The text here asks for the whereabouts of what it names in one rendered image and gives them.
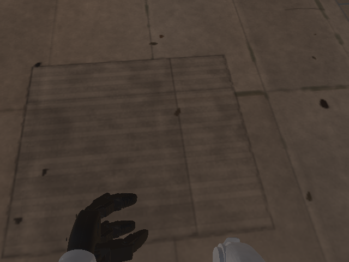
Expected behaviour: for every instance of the robot left forearm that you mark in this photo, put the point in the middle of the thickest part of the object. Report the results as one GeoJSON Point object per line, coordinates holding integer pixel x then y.
{"type": "Point", "coordinates": [78, 255]}

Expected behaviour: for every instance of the right robot shin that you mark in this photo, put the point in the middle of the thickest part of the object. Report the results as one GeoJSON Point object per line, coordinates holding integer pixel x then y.
{"type": "Point", "coordinates": [231, 239]}

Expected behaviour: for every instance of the robot left hand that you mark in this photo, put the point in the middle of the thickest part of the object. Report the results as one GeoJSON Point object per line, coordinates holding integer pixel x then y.
{"type": "Point", "coordinates": [89, 234]}

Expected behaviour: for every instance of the robot right thigh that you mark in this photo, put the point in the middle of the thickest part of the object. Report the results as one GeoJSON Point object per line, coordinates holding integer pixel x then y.
{"type": "Point", "coordinates": [235, 252]}

